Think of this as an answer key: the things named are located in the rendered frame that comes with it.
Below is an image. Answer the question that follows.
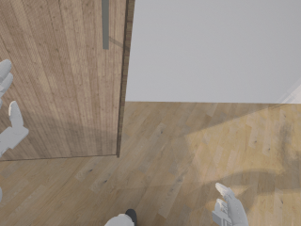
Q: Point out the left robot thigh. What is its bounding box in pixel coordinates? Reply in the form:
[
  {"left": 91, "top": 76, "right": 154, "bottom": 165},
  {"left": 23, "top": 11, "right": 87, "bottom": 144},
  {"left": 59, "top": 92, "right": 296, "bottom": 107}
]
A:
[{"left": 104, "top": 216, "right": 135, "bottom": 226}]

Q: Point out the right robot hand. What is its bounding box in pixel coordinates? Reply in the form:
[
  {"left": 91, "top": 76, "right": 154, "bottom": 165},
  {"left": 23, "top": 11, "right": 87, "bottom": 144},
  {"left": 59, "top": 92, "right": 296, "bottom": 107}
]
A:
[{"left": 212, "top": 183, "right": 249, "bottom": 226}]

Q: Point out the left robot hand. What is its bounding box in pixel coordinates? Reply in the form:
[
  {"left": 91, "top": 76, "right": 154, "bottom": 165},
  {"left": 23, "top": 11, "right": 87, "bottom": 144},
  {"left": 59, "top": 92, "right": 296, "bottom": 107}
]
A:
[{"left": 0, "top": 59, "right": 29, "bottom": 158}]

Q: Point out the wardrobe door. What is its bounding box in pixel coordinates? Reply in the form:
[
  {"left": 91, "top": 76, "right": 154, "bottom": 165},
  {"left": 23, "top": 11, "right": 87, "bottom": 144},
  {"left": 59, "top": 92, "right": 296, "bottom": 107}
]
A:
[{"left": 0, "top": 0, "right": 126, "bottom": 161}]

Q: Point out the robot left foot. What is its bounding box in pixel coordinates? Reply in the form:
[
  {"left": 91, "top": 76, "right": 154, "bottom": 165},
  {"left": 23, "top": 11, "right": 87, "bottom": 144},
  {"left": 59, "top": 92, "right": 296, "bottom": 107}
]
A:
[{"left": 125, "top": 208, "right": 137, "bottom": 226}]

